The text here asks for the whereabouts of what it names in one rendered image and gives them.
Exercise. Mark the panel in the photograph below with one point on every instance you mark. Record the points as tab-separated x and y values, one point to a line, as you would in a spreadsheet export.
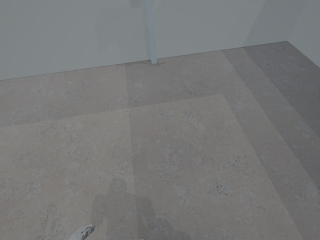
151	30

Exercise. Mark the left robot hand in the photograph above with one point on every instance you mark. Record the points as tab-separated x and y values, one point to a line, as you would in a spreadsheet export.
82	233

